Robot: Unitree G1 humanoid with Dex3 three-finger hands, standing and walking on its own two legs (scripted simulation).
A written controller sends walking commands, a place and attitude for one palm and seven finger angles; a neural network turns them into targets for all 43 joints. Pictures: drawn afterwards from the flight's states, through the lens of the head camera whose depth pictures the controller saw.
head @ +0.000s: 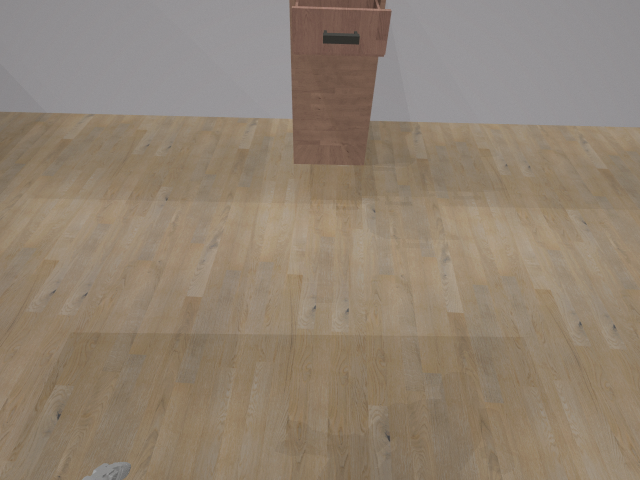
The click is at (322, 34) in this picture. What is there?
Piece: drawer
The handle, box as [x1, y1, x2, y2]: [323, 30, 359, 44]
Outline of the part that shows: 324,30 324,43 358,44 359,35 356,31 354,31 354,33 351,34 327,33 326,30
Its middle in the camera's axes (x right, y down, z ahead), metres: +0.06 -0.68 +1.30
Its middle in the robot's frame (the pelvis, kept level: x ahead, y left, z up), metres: +1.43 +0.00 +0.00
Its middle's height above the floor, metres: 0.77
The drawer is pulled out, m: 0.30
